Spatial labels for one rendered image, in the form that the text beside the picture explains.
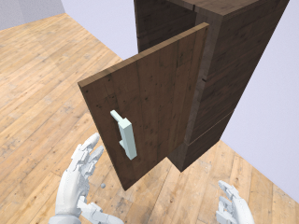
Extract robot right hand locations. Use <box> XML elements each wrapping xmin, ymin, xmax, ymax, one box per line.
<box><xmin>216</xmin><ymin>180</ymin><xmax>255</xmax><ymax>224</ymax></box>

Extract handle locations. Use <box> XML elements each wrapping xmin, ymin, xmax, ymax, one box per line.
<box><xmin>110</xmin><ymin>110</ymin><xmax>137</xmax><ymax>160</ymax></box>

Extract cupboard door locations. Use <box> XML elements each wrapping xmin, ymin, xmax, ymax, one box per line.
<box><xmin>78</xmin><ymin>22</ymin><xmax>209</xmax><ymax>191</ymax></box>

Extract left robot forearm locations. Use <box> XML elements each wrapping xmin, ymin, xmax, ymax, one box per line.
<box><xmin>48</xmin><ymin>214</ymin><xmax>81</xmax><ymax>224</ymax></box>

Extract robot left hand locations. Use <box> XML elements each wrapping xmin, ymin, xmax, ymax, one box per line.
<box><xmin>55</xmin><ymin>133</ymin><xmax>124</xmax><ymax>224</ymax></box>

